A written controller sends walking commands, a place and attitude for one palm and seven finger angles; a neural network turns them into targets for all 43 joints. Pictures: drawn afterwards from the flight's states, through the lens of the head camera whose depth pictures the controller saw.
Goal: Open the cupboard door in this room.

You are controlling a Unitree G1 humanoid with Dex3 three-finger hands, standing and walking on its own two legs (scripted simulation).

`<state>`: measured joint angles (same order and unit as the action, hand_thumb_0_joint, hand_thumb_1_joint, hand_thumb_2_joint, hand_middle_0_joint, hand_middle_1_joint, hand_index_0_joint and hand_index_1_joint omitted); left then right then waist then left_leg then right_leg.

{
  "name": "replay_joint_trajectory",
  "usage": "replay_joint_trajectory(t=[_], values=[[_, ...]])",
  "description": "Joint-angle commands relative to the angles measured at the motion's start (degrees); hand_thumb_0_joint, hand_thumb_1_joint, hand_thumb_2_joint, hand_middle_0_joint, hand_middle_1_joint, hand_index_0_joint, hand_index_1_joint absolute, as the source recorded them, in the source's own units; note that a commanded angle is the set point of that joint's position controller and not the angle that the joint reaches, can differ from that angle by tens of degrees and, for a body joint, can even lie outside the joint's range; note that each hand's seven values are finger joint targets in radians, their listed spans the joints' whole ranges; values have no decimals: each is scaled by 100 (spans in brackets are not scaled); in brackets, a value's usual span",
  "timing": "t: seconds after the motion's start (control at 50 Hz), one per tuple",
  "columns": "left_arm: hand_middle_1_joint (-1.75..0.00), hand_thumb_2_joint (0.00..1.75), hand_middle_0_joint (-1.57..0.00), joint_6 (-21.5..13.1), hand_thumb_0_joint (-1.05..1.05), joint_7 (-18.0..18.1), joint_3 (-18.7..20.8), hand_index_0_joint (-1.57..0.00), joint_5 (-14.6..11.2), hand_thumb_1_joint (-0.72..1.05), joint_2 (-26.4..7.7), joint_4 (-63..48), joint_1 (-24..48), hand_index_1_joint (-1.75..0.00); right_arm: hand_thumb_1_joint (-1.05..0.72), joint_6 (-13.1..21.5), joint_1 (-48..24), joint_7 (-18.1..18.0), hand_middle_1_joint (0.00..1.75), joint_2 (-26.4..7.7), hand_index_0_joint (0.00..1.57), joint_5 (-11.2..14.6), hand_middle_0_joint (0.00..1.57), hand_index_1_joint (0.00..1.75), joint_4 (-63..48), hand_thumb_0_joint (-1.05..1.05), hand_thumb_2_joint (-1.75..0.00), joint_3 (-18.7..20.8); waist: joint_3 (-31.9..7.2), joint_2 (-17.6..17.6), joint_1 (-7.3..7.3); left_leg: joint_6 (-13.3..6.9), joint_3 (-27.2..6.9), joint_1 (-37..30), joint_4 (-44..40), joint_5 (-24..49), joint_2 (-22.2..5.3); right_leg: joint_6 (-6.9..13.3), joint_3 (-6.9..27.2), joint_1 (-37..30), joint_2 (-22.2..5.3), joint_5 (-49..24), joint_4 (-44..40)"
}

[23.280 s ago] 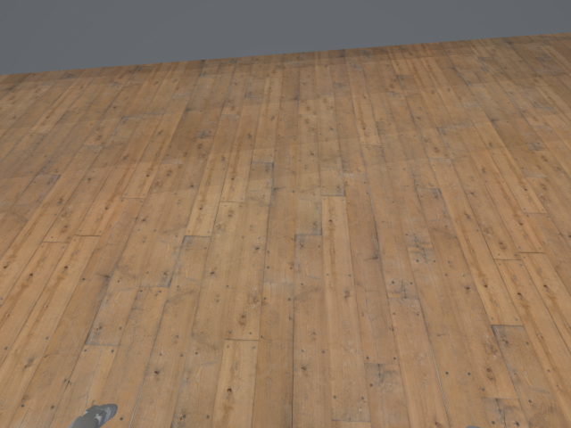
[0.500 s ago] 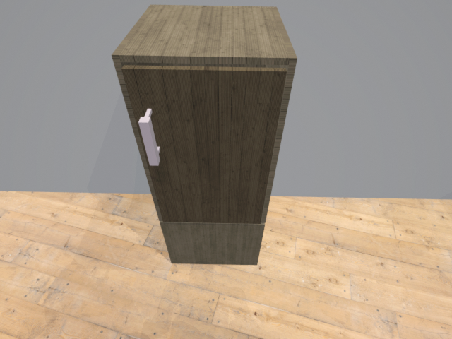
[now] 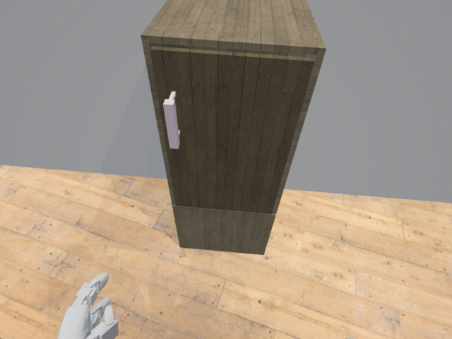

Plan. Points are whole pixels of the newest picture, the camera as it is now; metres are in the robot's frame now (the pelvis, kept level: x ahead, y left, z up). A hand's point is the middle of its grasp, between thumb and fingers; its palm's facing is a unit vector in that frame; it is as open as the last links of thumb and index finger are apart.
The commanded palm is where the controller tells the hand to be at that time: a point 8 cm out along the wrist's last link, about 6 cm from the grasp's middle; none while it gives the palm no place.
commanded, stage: raise the hand with hooked fingers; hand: left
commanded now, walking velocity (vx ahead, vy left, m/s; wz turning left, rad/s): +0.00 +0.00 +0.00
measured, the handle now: (173, 120) +0.61 +0.17 +0.04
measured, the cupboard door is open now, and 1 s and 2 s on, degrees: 0 0 0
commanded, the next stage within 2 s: move the hooked fingers beside the handle in 1.96 s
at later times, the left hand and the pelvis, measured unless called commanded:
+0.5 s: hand (114, 290) +0.20 +0.21 -0.01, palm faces +0.02 -0.99 -0.10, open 9.9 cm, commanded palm +0.18 +0.26 -0.01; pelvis -0.01 -0.02 -0.08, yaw +2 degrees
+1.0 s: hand (107, 253) +0.25 +0.23 +0.01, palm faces -0.04 -1.00 -0.06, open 12.9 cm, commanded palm +0.24 +0.29 +0.03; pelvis +0.02 -0.01 -0.05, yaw +0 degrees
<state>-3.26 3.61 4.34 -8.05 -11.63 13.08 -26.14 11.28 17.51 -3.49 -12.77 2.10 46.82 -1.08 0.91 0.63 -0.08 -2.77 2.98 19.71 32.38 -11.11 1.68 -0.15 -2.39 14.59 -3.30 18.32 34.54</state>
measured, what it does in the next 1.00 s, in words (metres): lowers itself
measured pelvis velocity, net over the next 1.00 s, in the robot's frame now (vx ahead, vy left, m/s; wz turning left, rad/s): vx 0.02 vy -0.01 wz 0.00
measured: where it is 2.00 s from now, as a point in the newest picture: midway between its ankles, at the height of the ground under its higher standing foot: outside the picture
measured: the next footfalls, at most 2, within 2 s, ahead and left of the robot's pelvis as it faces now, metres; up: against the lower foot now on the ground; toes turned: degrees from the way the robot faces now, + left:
none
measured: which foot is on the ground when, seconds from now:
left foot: down 0.00-1.00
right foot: down 0.00-1.00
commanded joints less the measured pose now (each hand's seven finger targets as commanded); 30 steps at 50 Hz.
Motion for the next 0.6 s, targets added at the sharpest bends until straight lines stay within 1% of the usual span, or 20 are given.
replay_joint_trajectory(t=[0.0,0.02,0.04,0.06,0.08,0.1,0.12,0.14,0.18,0.2,0.24,0.28,0.3,0.34,0.38,0.42,0.46,0.5,0.54,0.58], values=[[-42,82,-21,-1412,0,-385,219,-21,-284,71,-113,-661,680,-42,-90,710,-788,-52,30,-926,20,-60,20,30,-1249,0,-90,352,361,220,-312,342,-885,677,-118,-2087,-200,106,-471,2164,443,1033,89],[-43,81,-22,-1814,0,-658,352,-22,-334,69,-72,-199,511,-43,-90,719,-811,4,30,-896,20,-116,20,30,-1289,0,-90,397,221,959,-185,370,-824,1210,321,-2092,-208,106,-511,2576,471,1423,445],[-45,80,-22,-2246,0,-1014,339,-22,-432,67,48,152,136,-45,-90,770,-926,62,30,-868,20,-158,20,30,-1424,0,-90,447,50,1286,-14,364,-682,1606,791,-2094,-178,116,-442,2913,471,1811,734],[-47,79,-22,-2653,0,-1374,480,-22,-527,64,-111,306,27,-47,-90,811,-943,125,30,-878,20,-183,20,30,-1542,0,-90,497,-249,1471,69,347,-580,1950,1208,-2008,-142,133,-316,3139,439,2066,982],[-48,78,-22,-2975,0,-1781,595,-22,-608,62,-251,371,-129,-48,-90,849,-989,184,30,-909,20,-192,20,30,-1729,0,-90,548,-541,1404,189,337,-455,2224,1566,-1902,-99,164,-138,3180,410,2238,1159],[-50,77,-22,-3161,0,-2186,903,-22,-668,60,-604,620,-173,-50,-90,839,-933,255,30,-970,20,-137,20,30,-1892,0,-90,582,-718,1070,265,324,-395,2370,1863,-1686,-73,244,101,3147,379,2071,1304],[-51,76,-22,-3316,0,-2568,952,-22,-734,57,-862,90,224,-51,-90,860,-1003,292,30,-1027,20,-133,20,30,-2141,0,-90,589,-1134,617,267,284,-342,2443,2102,-1618,-35,259,239,3073,318,1938,1468],[-53,75,-22,-3229,0,-2763,1195,-22,-807,55,-1148,-205,254,-53,-90,857,-1071,285,30,-1010,20,-85,20,30,-2389,0,-90,583,-1583,273,382,240,-282,2447,2203,-1645,-15,243,393,2932,303,1975,1532],[-55,73,-23,-2915,0,-2895,1343,-23,-1083,50,-1297,-910,588,-55,-90,776,-1229,202,30,-984,20,34,20,30,-2770,0,-90,504,-1749,-237,460,228,-405,2525,1927,-2731,-23,189,535,3039,298,2938,1461],[-57,72,-23,-2765,0,-2822,1505,-23,-1217,48,-1487,-1406,891,-57,-90,730,-1224,141,30,-1026,20,35,20,30,-2880,0,-90,490,-1696,-474,441,221,-560,2521,1847,-3005,-73,200,529,3158,366,3028,1552],[-60,70,-23,-2647,0,-2582,1514,-23,-1393,43,-1442,-2592,1214,-60,-90,666,-1085,37,30,-913,20,32,20,30,-2913,0,-90,431,-1931,-941,294,163,-736,2084,1752,-2962,-164,205,417,3104,421,2464,1595],[-63,68,-24,-2689,0,-2267,1537,-24,-1334,39,-1530,-3392,1469,-63,-90,640,-933,-66,30,-838,20,9,20,30,-2811,0,-90,384,-1846,-1049,114,98,-761,1959,1857,-2689,-205,212,387,3091,469,2099,1564],[-64,67,-24,-2737,0,-2129,1487,-24,-1230,36,-1623,-3663,1696,-64,-90,629,-883,-113,30,-843,20,-41,20,30,-2697,0,-90,341,-1777,-902,-29,71,-847,2060,1944,-2633,-244,219,311,3213,530,2001,1693],[-68,65,-24,-2733,0,-2013,1264,-24,-1058,32,-1405,-3425,1506,-68,-90,612,-755,-163,30,-829,20,-69,20,30,-2464,0,-90,334,-1547,-936,-184,56,-895,2016,2085,-2299,-271,215,204,3451,565,1622,1750],[-70,63,-25,-2625,0,-2137,1115,-25,-984,27,-1291,-2872,1390,-70,-90,608,-689,-175,30,-868,20,-54,20,30,-2267,0,-90,322,-1257,-835,-327,61,-903,2099,2218,-2077,-270,182,123,3602,598,1445,1716],[-74,61,-25,-2305,0,-2421,1044,-25,-978,22,-1300,-2292,1337,-74,-90,610,-649,-187,30,-930,20,-14,20,30,-2200,0,-90,298,-1203,-619,-362,58,-856,2226,2315,-1852,-254,161,118,3553,607,1370,1635],[-76,59,-25,-1866,0,-2722,1164,-25,-1033,18,-1375,-1911,1048,-76,-90,598,-611,-185,30,-952,20,41,20,30,-2234,0,-90,330,-1496,-528,-204,57,-764,2109,2265,-1389,-233,154,156,3206,579,1120,1468],[-80,57,-25,-1427,0,-2940,1600,-25,-1225,13,-1619,-1643,737,-80,-90,576,-639,-182,30,-947,20,69,20,30,-2341,0,-90,372,-1899,-324,43,43,-684,1942,2248,-756,-199,151,177,2700,590,619,1388],[-82,55,-26,-1267,0,-2966,1967,-26,-1392,8,-1834,-2075,620,-82,-90,545,-664,-168,30,-906,20,61,20,30,-2455,0,-90,380,-2451,-374,234,55,-625,1581,2155,-118,-198,135,87,2224,550,-115,1465],[-86,53,-26,-1336,0,-2811,2270,-26,-1550,4,-1887,-2414,624,-86,-90,534,-664,-153,30,-812,20,31,20,30,-2485,0,-90,402,-2721,-237,310,69,-607,1358,2138,380,-206,107,-11,2016,573,-719,1577]])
